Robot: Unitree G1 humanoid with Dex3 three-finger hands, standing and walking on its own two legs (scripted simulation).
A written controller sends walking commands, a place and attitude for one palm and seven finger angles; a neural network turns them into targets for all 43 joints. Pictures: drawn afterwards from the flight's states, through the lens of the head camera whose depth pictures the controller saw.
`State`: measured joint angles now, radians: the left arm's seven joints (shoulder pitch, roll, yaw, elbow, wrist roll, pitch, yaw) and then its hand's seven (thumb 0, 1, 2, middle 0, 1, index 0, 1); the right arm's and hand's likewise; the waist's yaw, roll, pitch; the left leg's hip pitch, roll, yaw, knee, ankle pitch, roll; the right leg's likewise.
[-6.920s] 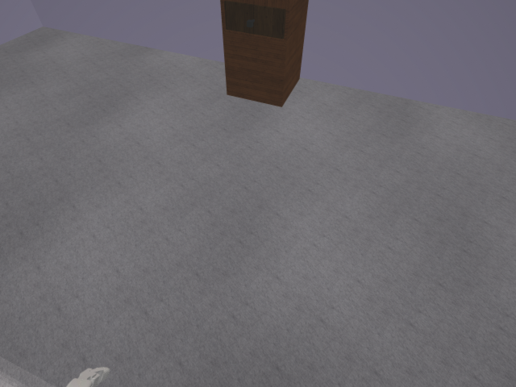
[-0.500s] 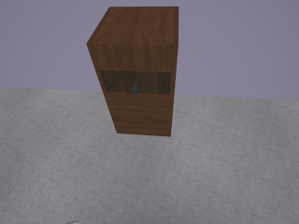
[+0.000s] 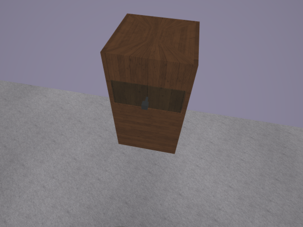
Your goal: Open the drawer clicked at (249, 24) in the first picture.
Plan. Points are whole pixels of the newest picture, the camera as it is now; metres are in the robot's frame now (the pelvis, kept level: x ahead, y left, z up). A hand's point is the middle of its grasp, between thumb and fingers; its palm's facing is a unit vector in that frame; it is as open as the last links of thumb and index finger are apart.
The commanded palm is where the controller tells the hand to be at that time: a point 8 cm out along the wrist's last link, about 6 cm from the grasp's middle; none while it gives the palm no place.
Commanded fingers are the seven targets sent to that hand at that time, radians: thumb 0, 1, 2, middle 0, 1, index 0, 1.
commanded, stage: take the last steps up to it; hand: left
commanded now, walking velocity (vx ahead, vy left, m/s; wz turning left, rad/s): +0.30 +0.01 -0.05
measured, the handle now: (145, 102) +0.72 +0.10 -0.22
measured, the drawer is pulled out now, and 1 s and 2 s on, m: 0.00 0.00 0.00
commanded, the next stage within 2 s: come to a stop and stand still in 0.42 s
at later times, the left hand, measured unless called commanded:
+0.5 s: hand (112, 177) +0.29 +0.17 -0.16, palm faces -0.08 -0.97 -0.22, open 7.4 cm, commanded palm none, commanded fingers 0.00 0.90 0.90 -0.20 -0.30 -0.20 -0.30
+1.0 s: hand (97, 178) +0.29 +0.22 -0.19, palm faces +0.03 -0.98 -0.22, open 7.3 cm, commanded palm none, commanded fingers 0.00 0.90 0.90 -0.20 -0.30 -0.20 -0.30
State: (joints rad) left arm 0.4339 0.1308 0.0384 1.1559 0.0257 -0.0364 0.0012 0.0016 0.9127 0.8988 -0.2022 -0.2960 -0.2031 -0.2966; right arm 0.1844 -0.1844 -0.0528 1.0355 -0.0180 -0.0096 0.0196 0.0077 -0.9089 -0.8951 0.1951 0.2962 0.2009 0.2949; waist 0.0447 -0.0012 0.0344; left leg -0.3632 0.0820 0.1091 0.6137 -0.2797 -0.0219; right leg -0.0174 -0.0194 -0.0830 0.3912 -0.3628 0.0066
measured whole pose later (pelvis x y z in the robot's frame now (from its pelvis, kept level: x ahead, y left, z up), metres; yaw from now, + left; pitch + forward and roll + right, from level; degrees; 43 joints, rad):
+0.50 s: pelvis +0.18 -0.01 -0.01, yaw -3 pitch -1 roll +2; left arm 0.12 0.17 0.05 1.00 0.03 -0.03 -0.02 0.00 0.91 0.90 -0.20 -0.30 -0.20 -0.30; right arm 0.43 -0.13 -0.03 1.14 -0.02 -0.04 -0.02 0.00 -0.91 -0.89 0.20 0.30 0.20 0.30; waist -0.05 0.01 0.06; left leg -0.01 0.05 0.18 0.48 -0.44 -0.02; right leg -0.39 -0.06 -0.11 0.59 -0.17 -0.03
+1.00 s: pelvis +0.23 +0.03 -0.01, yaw -1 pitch +0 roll -1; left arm 0.16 0.20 0.06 0.99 0.02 0.04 0.03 0.00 0.91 0.90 -0.20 -0.30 -0.20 -0.30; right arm 0.11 -0.20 -0.06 0.97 -0.01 0.03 -0.02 0.00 -0.91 -0.89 0.19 0.30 0.20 0.29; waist 0.02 -0.02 0.10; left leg -0.29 0.03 0.05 0.60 -0.29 -0.01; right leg -0.33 -0.08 -0.13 0.61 -0.30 0.02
